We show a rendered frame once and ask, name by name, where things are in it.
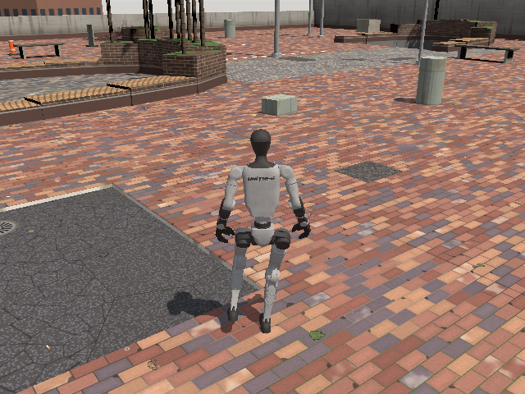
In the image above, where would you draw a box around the robot right hand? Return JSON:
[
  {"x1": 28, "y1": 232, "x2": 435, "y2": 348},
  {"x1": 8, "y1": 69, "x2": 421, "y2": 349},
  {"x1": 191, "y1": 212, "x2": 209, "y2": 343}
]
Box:
[{"x1": 292, "y1": 223, "x2": 311, "y2": 239}]

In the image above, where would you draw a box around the robot left upper arm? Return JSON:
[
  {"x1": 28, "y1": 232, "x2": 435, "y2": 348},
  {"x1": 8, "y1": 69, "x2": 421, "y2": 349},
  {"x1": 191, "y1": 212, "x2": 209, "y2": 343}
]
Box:
[{"x1": 222, "y1": 165, "x2": 244, "y2": 211}]

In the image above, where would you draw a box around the robot right upper arm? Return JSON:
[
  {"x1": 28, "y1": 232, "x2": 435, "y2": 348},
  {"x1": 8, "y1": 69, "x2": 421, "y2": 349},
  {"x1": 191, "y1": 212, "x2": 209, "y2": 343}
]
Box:
[{"x1": 278, "y1": 165, "x2": 302, "y2": 210}]

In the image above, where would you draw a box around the humanoid robot head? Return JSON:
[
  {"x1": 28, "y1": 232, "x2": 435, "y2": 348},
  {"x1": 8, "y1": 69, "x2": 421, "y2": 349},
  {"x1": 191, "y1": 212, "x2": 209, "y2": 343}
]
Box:
[{"x1": 247, "y1": 129, "x2": 276, "y2": 168}]

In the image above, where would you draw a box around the right robot forearm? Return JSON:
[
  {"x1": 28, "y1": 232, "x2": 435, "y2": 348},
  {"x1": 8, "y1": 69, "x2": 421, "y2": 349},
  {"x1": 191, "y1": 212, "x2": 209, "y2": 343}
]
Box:
[{"x1": 293, "y1": 197, "x2": 308, "y2": 227}]

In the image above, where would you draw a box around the robot left hand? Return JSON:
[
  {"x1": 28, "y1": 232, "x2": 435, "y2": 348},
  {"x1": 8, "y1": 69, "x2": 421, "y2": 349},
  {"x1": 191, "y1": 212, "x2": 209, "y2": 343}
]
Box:
[{"x1": 215, "y1": 227, "x2": 235, "y2": 243}]

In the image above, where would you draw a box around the left robot shin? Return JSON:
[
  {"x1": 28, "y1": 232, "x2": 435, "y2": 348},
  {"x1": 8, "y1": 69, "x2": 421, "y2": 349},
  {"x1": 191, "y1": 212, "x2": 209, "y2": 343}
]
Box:
[{"x1": 231, "y1": 255, "x2": 244, "y2": 311}]

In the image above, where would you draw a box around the left robot forearm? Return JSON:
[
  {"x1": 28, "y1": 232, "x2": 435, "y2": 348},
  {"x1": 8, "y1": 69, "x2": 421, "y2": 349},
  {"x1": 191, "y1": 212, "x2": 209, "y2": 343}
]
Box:
[{"x1": 217, "y1": 198, "x2": 231, "y2": 230}]

